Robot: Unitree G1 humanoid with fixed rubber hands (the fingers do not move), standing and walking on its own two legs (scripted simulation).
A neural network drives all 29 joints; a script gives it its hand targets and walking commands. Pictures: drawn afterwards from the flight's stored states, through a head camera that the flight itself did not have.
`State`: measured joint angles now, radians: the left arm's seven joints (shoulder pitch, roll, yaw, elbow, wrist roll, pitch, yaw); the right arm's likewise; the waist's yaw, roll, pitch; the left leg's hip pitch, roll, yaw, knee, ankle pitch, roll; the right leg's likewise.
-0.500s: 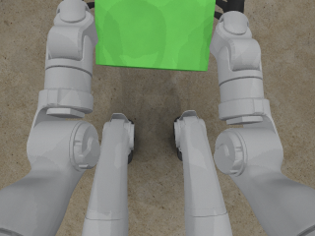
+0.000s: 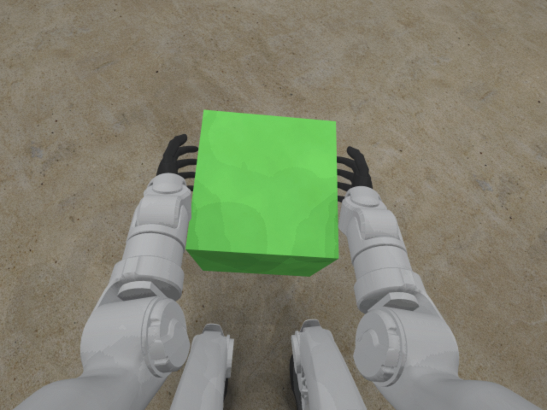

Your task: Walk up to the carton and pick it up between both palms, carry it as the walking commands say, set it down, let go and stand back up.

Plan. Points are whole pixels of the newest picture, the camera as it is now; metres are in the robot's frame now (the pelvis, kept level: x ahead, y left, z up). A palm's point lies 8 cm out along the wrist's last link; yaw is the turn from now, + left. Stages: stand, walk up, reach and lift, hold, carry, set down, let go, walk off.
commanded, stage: reach and lift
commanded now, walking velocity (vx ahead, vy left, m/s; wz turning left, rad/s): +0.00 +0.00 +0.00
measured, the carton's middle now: (263, 203) +0.45 +0.00 -0.08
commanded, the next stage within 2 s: none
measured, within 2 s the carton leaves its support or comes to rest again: neither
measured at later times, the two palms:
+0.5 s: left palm (161, 181) +0.42 +0.14 +0.04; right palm (368, 188) +0.41 -0.14 +0.05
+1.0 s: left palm (132, 147) +0.41 +0.14 +0.14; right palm (405, 159) +0.39 -0.15 +0.14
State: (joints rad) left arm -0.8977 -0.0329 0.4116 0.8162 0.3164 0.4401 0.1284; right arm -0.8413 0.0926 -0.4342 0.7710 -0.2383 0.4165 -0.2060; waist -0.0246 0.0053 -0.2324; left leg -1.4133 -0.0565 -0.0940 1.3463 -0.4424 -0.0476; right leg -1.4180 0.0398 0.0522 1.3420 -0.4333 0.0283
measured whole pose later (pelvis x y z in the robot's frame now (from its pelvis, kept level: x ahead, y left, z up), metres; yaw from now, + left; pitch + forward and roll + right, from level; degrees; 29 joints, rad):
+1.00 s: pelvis +0.05 +0.00 +0.14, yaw -1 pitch +10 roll +0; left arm -0.57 -0.14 0.44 0.60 0.39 0.48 -0.03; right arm -0.53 0.17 -0.45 0.57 -0.35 0.48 0.02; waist -0.02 -0.03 -0.08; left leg -0.56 -0.03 -0.08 0.62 -0.24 -0.02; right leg -0.58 0.02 0.08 0.64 -0.24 0.02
